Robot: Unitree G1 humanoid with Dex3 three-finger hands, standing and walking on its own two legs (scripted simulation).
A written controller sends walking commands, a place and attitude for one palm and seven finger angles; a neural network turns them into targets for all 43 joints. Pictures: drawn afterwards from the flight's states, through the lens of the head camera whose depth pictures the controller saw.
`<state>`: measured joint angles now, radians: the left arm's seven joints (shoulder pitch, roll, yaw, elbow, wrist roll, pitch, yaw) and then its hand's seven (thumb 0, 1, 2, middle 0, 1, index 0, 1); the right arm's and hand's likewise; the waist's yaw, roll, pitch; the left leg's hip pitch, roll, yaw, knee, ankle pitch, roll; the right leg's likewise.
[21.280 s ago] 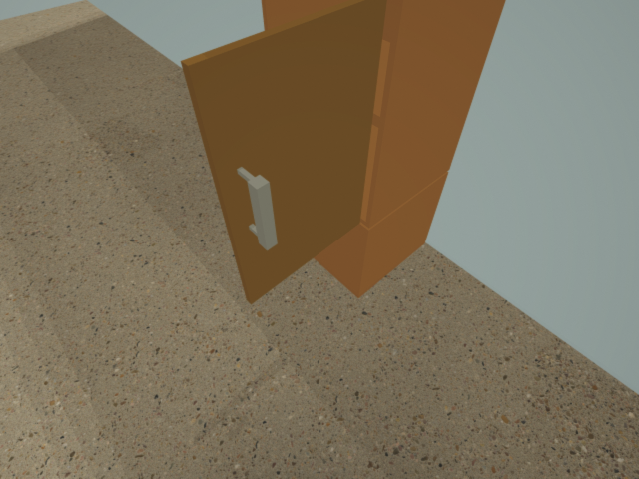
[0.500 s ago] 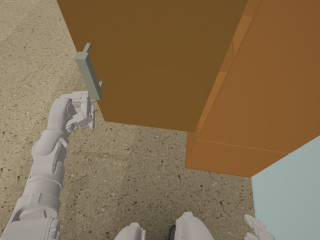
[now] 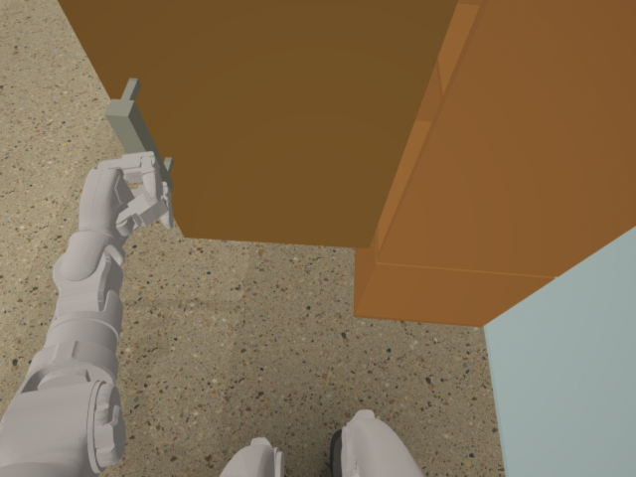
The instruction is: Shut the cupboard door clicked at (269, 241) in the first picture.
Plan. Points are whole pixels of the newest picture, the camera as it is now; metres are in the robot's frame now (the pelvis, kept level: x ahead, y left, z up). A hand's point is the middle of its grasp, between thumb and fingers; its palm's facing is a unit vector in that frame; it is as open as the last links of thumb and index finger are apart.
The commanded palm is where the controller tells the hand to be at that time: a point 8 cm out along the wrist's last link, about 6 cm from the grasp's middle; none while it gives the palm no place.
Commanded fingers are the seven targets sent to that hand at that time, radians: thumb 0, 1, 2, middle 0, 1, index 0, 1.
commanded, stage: bring the fist close to the handle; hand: left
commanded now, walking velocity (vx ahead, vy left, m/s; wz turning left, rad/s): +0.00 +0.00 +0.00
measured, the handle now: (148, 142) +0.54 +0.21 +0.05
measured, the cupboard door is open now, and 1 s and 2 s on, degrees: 91 79 69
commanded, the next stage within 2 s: push the door shut along its arc in 0.08 s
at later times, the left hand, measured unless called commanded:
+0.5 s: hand (170, 182) +0.46 +0.17 +0.06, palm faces -0.15 -0.99 -0.03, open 3.1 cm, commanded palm +0.46 +0.21 +0.05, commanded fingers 0.00 0.90 0.90 -1.30 -1.50 -1.30 -1.50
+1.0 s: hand (202, 140) +0.53 +0.14 +0.06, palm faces -0.27 -0.96 -0.03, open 3.1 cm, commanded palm +0.53 +0.19 +0.05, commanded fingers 0.00 0.90 0.90 -1.30 -1.50 -1.30 -1.50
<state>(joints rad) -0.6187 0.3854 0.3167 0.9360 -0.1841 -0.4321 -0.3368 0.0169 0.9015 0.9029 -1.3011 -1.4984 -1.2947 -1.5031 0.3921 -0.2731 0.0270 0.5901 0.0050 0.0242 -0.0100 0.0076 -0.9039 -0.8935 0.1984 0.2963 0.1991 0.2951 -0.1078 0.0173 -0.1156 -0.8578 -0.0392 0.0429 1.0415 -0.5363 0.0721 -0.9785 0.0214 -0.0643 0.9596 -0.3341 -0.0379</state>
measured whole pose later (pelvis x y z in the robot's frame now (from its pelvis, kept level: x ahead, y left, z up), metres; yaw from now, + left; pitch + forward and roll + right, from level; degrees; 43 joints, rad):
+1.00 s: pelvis -0.01 +0.00 -0.02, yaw -1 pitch +26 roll -3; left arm -1.08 0.61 0.33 1.24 -0.08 -0.33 -0.45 0.02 0.90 0.90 -1.30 -1.50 -1.29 -1.50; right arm 0.39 -0.30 0.06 0.60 -0.01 0.02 -0.02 0.00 -0.90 -0.89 0.20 0.30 0.20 0.30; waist -0.24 0.03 -0.09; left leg -1.06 -0.02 0.02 1.17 -0.57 0.07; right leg -1.16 0.04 -0.09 1.04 -0.34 -0.05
